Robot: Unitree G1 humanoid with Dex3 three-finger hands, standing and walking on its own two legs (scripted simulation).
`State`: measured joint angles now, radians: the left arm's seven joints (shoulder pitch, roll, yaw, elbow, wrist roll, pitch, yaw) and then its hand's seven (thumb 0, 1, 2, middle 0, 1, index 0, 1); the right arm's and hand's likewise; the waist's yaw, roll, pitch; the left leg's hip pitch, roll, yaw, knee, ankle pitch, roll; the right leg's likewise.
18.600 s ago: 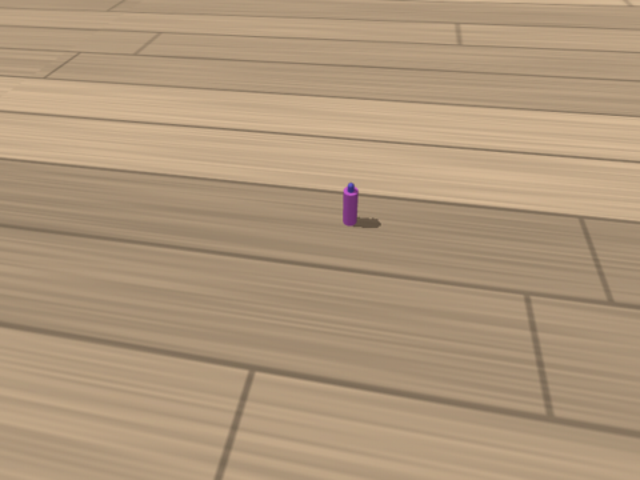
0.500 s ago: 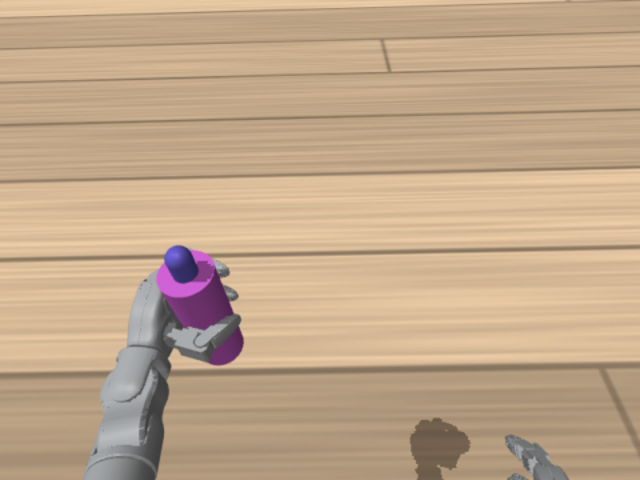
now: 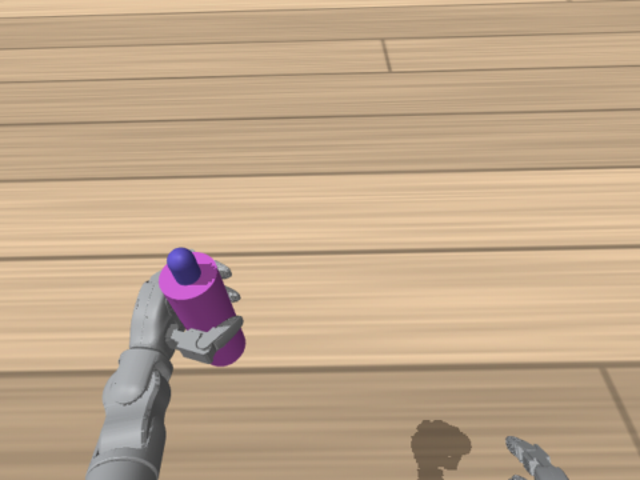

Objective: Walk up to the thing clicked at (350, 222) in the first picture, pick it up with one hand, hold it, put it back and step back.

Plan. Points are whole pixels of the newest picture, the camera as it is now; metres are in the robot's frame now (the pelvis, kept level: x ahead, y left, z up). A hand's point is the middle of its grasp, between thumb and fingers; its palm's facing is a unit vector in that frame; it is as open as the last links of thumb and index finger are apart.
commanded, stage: hold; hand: left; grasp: from the side
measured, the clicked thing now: (204, 307) +0.32 +0.17 +0.05
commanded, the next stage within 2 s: crouch in 0.48 s
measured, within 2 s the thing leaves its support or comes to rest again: neither
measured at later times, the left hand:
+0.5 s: hand (209, 312) +0.32 +0.16 +0.05, palm faces -0.06 -1.00 +0.01, open 8.6 cm
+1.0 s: hand (224, 344) +0.32 +0.16 -0.05, palm faces -0.04 -1.00 +0.04, open 8.6 cm
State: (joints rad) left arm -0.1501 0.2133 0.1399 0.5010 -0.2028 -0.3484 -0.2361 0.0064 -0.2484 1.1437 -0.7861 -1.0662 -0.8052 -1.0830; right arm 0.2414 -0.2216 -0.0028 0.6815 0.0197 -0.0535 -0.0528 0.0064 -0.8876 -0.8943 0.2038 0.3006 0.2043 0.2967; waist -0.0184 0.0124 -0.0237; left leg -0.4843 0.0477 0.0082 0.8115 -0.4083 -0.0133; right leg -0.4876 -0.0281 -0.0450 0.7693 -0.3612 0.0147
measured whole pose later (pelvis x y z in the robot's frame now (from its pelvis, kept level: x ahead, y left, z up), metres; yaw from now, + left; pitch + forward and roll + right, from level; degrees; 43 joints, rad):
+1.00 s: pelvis -0.02 +0.00 -0.05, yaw +0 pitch +14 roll -1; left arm -0.29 0.22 0.20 0.79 -0.19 -0.56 -0.27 0.01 -0.23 1.12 -0.78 -1.06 -0.80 -1.08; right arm 0.22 -0.24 -0.02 0.67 -0.02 -0.09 0.00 0.00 -0.87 -0.89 0.20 0.30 0.20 0.30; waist -0.05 -0.02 -0.07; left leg -0.87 0.04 -0.01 1.10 -0.49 -0.01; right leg -0.87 -0.04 -0.05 1.06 -0.44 0.01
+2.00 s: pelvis -0.09 +0.00 -0.40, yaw -3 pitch +29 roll -5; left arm -0.66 0.39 0.37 1.12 -0.08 -0.77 -0.25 0.01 -0.24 1.13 -0.79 -1.06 -0.81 -1.07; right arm 0.09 -0.28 0.06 0.74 -0.12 -0.06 0.10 0.00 -0.90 -0.90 0.20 0.30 0.20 0.30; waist -0.15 -0.03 -0.07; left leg -2.19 0.01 -0.10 2.37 -0.69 -0.01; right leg -2.17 -0.06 -0.05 2.28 -0.62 0.01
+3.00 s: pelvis -0.10 +0.02 -0.44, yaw -9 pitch +20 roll -13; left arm -0.68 0.63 0.37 1.31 -0.07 -0.95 -0.15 0.01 -0.24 1.14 -0.79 -1.05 -0.81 -1.06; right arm -0.06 -0.35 0.32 0.65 -0.26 -0.02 0.15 0.00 -0.92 -0.90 0.21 0.30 0.21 0.30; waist -0.25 -0.16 0.18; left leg -2.25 -0.01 -0.26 2.59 -0.71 -0.01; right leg -2.15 -0.03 -0.16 2.39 -0.60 0.04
